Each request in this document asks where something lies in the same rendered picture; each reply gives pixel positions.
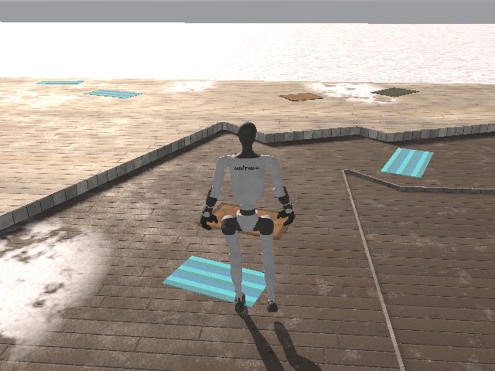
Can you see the robot right forearm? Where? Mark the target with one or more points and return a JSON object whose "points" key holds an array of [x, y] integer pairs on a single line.
{"points": [[286, 203]]}

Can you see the left robot foot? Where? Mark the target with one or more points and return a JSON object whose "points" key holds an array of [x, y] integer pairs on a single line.
{"points": [[239, 305]]}

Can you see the robot left forearm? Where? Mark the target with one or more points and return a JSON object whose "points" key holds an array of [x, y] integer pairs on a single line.
{"points": [[209, 204]]}

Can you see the robot left upper arm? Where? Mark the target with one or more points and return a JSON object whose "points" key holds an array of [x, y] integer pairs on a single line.
{"points": [[218, 176]]}

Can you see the right robot foot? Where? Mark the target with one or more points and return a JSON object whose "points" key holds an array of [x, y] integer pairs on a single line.
{"points": [[272, 307]]}

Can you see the robot foot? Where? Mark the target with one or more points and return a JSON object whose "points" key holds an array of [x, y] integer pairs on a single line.
{"points": [[272, 307], [239, 305]]}

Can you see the robot right upper arm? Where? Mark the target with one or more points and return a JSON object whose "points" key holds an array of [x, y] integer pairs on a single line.
{"points": [[276, 176]]}

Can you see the left robot hand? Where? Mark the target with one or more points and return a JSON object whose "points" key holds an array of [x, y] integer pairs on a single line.
{"points": [[204, 220]]}

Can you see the right robot hand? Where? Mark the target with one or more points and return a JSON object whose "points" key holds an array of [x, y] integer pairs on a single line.
{"points": [[283, 214]]}

